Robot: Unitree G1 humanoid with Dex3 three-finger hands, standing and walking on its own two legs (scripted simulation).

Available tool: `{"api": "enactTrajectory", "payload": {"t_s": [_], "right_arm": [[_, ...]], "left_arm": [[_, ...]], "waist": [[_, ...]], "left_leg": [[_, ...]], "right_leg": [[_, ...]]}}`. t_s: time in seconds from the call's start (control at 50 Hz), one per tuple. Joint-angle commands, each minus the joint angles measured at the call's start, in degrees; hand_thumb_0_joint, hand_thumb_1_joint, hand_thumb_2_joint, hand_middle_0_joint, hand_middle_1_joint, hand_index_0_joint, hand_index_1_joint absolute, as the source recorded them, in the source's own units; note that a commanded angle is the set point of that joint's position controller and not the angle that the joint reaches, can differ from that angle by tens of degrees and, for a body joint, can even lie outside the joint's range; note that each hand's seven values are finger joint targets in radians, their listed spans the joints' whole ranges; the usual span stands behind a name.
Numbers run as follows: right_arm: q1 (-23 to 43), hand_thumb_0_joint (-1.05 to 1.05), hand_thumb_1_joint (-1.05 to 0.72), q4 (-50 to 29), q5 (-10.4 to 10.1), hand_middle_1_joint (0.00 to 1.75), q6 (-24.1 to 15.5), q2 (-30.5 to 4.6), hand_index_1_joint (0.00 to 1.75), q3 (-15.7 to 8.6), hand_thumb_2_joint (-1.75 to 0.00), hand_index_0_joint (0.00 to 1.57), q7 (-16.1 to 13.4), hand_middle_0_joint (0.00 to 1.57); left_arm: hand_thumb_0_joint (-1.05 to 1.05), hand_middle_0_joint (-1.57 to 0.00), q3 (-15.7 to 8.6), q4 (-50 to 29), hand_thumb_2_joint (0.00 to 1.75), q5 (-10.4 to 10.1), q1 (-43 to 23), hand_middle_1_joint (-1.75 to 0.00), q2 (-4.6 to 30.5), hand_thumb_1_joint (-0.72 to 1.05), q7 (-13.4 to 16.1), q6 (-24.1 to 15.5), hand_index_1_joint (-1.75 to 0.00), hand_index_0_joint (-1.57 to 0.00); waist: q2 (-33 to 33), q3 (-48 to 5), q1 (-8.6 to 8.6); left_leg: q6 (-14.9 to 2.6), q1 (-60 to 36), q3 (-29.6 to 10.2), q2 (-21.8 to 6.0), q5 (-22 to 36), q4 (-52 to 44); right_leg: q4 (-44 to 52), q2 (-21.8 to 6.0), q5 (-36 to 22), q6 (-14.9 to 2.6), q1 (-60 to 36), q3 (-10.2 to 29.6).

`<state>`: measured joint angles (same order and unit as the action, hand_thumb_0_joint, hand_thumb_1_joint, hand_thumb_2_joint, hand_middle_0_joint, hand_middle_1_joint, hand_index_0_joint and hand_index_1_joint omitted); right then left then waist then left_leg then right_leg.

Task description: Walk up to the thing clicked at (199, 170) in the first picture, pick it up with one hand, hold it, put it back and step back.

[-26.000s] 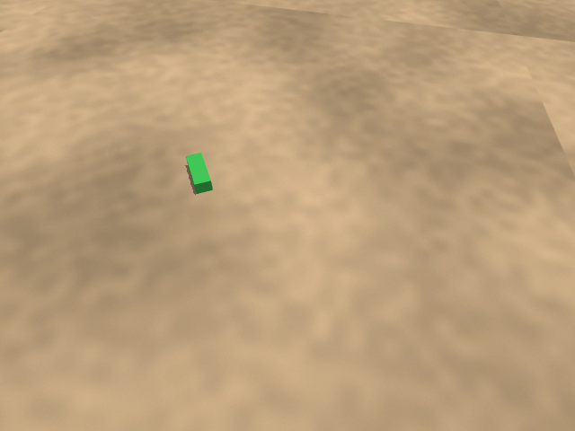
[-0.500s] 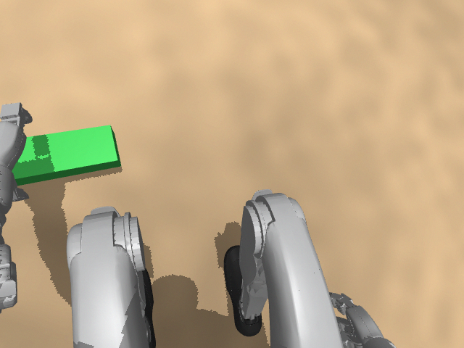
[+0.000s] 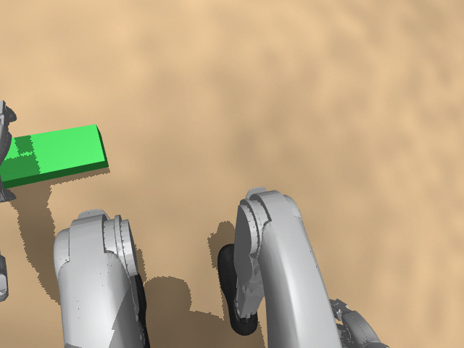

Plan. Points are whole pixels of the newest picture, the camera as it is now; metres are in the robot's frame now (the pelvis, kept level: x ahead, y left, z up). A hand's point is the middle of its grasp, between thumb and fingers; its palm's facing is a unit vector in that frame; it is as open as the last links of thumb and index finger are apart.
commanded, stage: rise first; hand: left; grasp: from above
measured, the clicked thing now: (44, 157) +0.45 +0.29 -0.29
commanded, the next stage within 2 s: approach in 0.96 s
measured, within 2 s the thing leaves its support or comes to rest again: neither
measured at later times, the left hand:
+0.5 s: hand out of the picture +0.41 +0.33 -0.17, palm faces -0.42 -0.11 -0.90, open 14.3 cm
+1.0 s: hand out of the picture +0.40 +0.33 -0.17, palm faces -0.44 -0.11 -0.89, open 14.2 cm
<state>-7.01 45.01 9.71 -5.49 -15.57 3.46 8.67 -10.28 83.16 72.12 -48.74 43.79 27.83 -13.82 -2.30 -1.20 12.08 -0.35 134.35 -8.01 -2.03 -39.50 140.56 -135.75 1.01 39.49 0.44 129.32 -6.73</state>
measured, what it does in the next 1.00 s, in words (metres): stands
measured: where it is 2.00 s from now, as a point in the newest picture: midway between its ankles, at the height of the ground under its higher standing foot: (188, 317)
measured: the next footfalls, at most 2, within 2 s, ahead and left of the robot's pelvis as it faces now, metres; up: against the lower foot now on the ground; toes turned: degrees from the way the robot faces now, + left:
none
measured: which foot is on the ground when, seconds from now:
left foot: down 0.00-1.00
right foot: down 0.00-1.00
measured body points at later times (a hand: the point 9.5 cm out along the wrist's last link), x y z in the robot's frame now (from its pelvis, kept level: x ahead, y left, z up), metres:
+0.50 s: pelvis +0.00 +0.00 +0.01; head +0.23 +0.08 +0.38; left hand +0.43 +0.33 -0.12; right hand +0.08 -0.27 -0.10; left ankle +0.07 +0.13 -0.28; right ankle +0.10 -0.11 -0.28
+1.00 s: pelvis +0.00 +0.00 +0.00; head +0.22 +0.08 +0.39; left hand +0.42 +0.33 -0.12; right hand +0.06 -0.27 -0.10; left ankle +0.07 +0.13 -0.28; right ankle +0.10 -0.11 -0.28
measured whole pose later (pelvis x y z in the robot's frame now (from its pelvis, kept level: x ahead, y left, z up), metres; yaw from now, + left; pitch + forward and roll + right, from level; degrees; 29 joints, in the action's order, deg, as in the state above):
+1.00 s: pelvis +0.00 +0.00 +0.00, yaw +1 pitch +32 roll -8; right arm -7.8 45.3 9.1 -6.1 -15.6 3.3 9.5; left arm -8.1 82.2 71.6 -48.5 42.8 25.6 -13.6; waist -1.6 -2.3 11.6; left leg -0.6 133.7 -7.5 -1.7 -38.4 139.3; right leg -134.7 0.8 38.8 0.7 128.5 -6.3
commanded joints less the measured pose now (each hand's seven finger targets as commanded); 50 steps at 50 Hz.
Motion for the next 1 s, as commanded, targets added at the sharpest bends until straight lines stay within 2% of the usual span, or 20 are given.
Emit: {"api": "enactTrajectory", "payload": {"t_s": [0.0,0.14,0.16,0.28,0.34,0.36,0.42,0.46,0.48,0.5,0.52,0.54,0.6,0.66,0.72,0.76,0.82,0.92,0.94,0.98], "right_arm": [[-11.1,0.00,-0.90,-0.7,-0.1,0.30,-0.1,-14.8,0.30,-4.7,-0.90,0.20,-0.4,0.20],[-10.8,0.00,-0.90,-0.9,-0.3,0.30,-0.2,-14.7,0.30,-5.1,-0.90,0.20,0.1,0.20],[-10.9,0.00,-0.90,-1.0,-0.5,0.30,-0.3,-14.8,0.30,-5.2,-0.90,0.20,0.2,0.20],[-11.1,0.00,-0.90,-1.0,-0.8,0.30,-0.1,-14.6,0.30,-5.4,-0.90,0.20,0.0,0.20],[-10.9,0.00,-0.90,-0.8,-0.9,0.30,-0.1,-14.3,0.30,-5.4,-0.90,0.20,0.1,0.20],[-11.3,0.00,-0.90,-0.6,-0.9,0.30,-0.1,-14.6,0.30,-5.3,-0.90,0.20,0.0,0.20],[-11.8,0.00,-0.90,-0.4,-0.7,0.30,-0.1,-14.4,0.30,-5.2,-0.90,0.20,0.1,0.20],[-11.1,0.00,-0.90,-0.9,-0.6,0.30,-0.3,-14.2,0.30,-4.8,-0.90,0.20,0.2,0.20],[-11.0,0.00,-0.90,-0.8,-0.6,0.30,-0.5,-14.3,0.30,-4.8,-0.90,0.20,0.2,0.20],[-11.5,0.00,-0.90,-0.8,-0.6,0.30,-0.4,-14.8,0.30,-4.8,-0.90,0.20,0.0,0.20],[-10.9,0.00,-0.90,-0.8,-0.7,0.30,-0.4,-14.6,0.30,-4.7,-0.90,0.20,-0.1,0.20],[-10.2,0.00,-0.90,-1.2,-0.8,0.30,-0.5,-14.5,0.30,-4.8,-0.90,0.20,0.0,0.20],[-10.5,0.00,-0.90,-1.2,-0.8,0.30,-0.4,-14.6,0.30,-4.8,-0.90,0.20,0.1,0.20],[-11.0,0.00,-0.90,-1.0,-0.9,0.30,-0.6,-15.0,0.30,-4.9,-0.90,0.20,0.0,0.20],[-10.4,0.00,-0.90,-0.9,-1.0,0.30,-0.4,-14.6,0.30,-4.9,-0.90,0.20,0.0,0.20],[-10.7,0.00,-0.90,-0.8,-0.9,0.30,-0.6,-14.4,0.30,-4.9,-0.90,0.20,0.2,0.20],[-11.2,0.00,-0.90,-0.8,-0.8,0.30,-0.7,-14.6,0.30,-4.7,-0.90,0.20,0.1,0.20],[-10.9,0.00,-0.90,-0.7,-0.9,0.30,-0.8,-14.4,0.30,-4.8,-0.90,0.20,0.2,0.20],[-11.8,0.00,-0.90,-0.6,-0.9,0.30,-0.9,-14.8,0.30,-5.0,-0.90,0.20,0.2,0.20],[-11.5,0.00,-0.90,-0.7,-0.9,0.30,-0.9,-14.6,0.30,-5.0,-0.90,0.20,0.3,0.20]], "left_arm": [[0.00,-0.06,-1.8,-8.1,1.04,-0.9,-15.0,-1.01,16.2,-0.58,1.8,0.4,-1.03,-0.05],[0.00,-0.06,-1.3,-9.4,1.04,-1.6,-12.1,-1.02,14.6,-0.58,0.5,0.7,-1.03,-0.05],[0.00,-0.06,-0.7,-8.8,1.04,-1.6,-12.9,-1.02,14.5,-0.58,0.3,0.7,-1.04,-0.05],[0.00,-0.06,-0.7,-11.8,1.05,-1.4,-14.5,-1.02,14.8,-0.59,0.2,0.3,-1.04,-0.05],[0.00,-0.06,0.3,-10.4,1.05,-1.9,-14.3,-1.02,12.6,-0.59,0.4,0.3,-1.04,-0.05],[0.00,-0.06,0.0,-10.0,1.04,-1.7,-15.3,-1.03,13.4,-0.58,0.5,0.3,-1.04,-0.05],[0.00,-0.07,-0.8,-9.8,1.04,-0.8,-15.4,-1.03,14.8,-0.59,0.4,0.3,-1.04,-0.05],[0.00,-0.06,1.5,-4.8,1.03,-1.2,-14.1,-1.05,11.0,-0.57,0.2,0.8,-1.06,-0.06],[0.00,-0.07,1.4,-6.1,1.03,-1.9,-15.1,-1.04,11.7,-0.57,0.2,0.7,-1.05,-0.06],[0.00,-0.07,-0.8,-8.4,1.04,-1.6,-16.1,-1.03,14.6,-0.58,0.3,0.6,-1.04,-0.06],[0.00,-0.06,-0.5,-7.7,1.04,-1.3,-14.8,-1.04,15.3,-0.58,0.2,0.7,-1.05,-0.06],[0.00,-0.07,-0.2,-7.1,1.03,-1.2,-14.0,-1.05,14.8,-0.57,0.0,1.0,-1.05,-0.06],[0.00,-0.06,0.9,-8.3,1.03,-1.1,-17.1,-1.04,13.9,-0.58,-0.2,0.7,-1.05,-0.06],[0.00,-0.07,-0.5,-9.3,1.04,-1.0,-16.4,-1.03,15.3,-0.58,-0.1,0.5,-1.04,-0.06],[0.00,-0.07,-0.3,-8.8,1.04,-1.1,-15.1,-1.03,14.7,-0.58,0.1,0.4,-1.04,-0.06],[0.00,-0.07,1.0,-7.9,1.03,-0.9,-15.6,-1.03,13.4,-0.57,-0.2,0.6,-1.04,-0.06],[0.00,-0.07,-0.1,-8.5,1.03,-1.3,-15.4,-1.03,14.7,-0.57,-0.2,0.3,-1.04,-0.06],[0.00,-0.07,2.0,-7.8,1.03,-1.4,-15.4,-1.04,12.5,-0.57,-0.4,0.3,-1.05,-0.06],[0.00,-0.07,0.4,-10.5,1.02,-1.4,-17.0,-1.04,14.4,-0.56,-0.2,0.0,-1.04,-0.06],[0.00,-0.06,0.0,-9.1,1.03,-1.6,-14.9,-1.04,13.9,-0.57,0.0,0.1,-1.04,-0.06]], "waist": [[17.8,-38.4,-0.51],[19.1,-39.3,-1.61],[19.2,-38.0,-0.84],[18.5,-38.9,-0.97],[17.3,-38.8,-0.56],[16.7,-38.2,-0.03],[17.1,-38.4,-0.68],[15.0,-35.4,0.43],[13.9,-35.8,0.36],[15.4,-37.4,-0.28],[17.3,-37.9,-1.71],[17.6,-38.2,-2.00],[17.0,-36.8,-0.03],[18.0,-37.2,-0.88],[18.1,-38.4,-1.41],[17.3,-37.2,-0.39],[16.7,-37.3,-0.67],[17.2,-37.4,-0.09],[16.7,-38.2,-0.14],[17.5,-38.2,-0.89]], "left_leg": [[-1.33,-29.9,4.7,1.1,10.4,-14.4],[-1.01,-31.8,4.3,1.2,10.4,-15.7],[-1.07,-31.4,4.4,1.1,10.1,-15.5],[-1.19,-31.2,4.8,1.1,10.3,-15.3],[-1.20,-31.2,4.6,1.2,10.8,-15.4],[-1.37,-30.5,4.7,1.2,11.0,-14.9],[-1.38,-30.3,5.1,1.3,11.7,-14.8],[-1.69,-27.5,5.3,1.5,8.6,-14.9],[-1.81,-27.2,5.3,1.4,7.7,-14.7],[-1.67,-28.8,5.0,1.5,8.3,-15.4],[-1.48,-29.3,5.3,1.6,8.0,-15.7],[-1.42,-29.6,5.3,1.5,7.8,-15.9],[-1.46,-29.0,4.7,1.5,7.1,-16.0],[-1.33,-30.5,4.7,1.5,7.6,-16.4],[-1.13,-31.3,4.5,1.5,8.5,-16.5],[-1.22,-30.6,4.9,1.5,8.1,-16.1],[-1.41,-29.6,5.1,1.6,8.8,-15.6],[-1.38,-29.7,5.2,1.6,8.3,-15.6],[-1.36,-30.1,5.0,1.5,9.0,-15.4],[-1.26,-30.1,4.9,1.6,8.7,-16.0]], "right_leg": [[13.7,2.2,-12.9,-2.30,-17.6,-3.0],[13.3,2.1,-12.4,-2.44,-17.2,-3.4],[13.5,2.0,-12.5,-2.41,-16.9,-3.1],[14.6,2.1,-12.8,-2.41,-17.7,-2.6],[14.6,2.1,-13.3,-2.33,-17.4,-2.8],[14.8,2.1,-13.7,-2.21,-17.6,-2.8],[14.7,2.1,-14.3,-2.25,-18.7,-2.5],[15.9,2.1,-11.6,-2.14,-18.0,-2.3],[16.5,2.2,-10.7,-2.07,-18.3,-2.2],[15.8,2.0,-10.8,-2.11,-18.6,-2.6],[15.5,1.9,-10.3,-2.34,-18.5,-2.4],[15.3,2.0,-10.2,-2.47,-17.9,-2.3],[14.9,2.0,-9.9,-2.49,-16.4,-2.8],[14.9,1.7,-10.1,-2.29,-16.7,-2.7],[14.3,1.8,-10.9,-2.54,-16.3,-2.8],[14.8,2.0,-10.9,-2.58,-15.9,-2.7],[15.1,1.8,-11.4,-2.36,-17.1,-2.5],[15.4,2.0,-11.1,-2.38,-17.2,-2.4],[15.3,1.9,-11.7,-2.29,-17.5,-2.6],[14.7,1.7,-11.1,-2.37,-17.2,-2.8]]}}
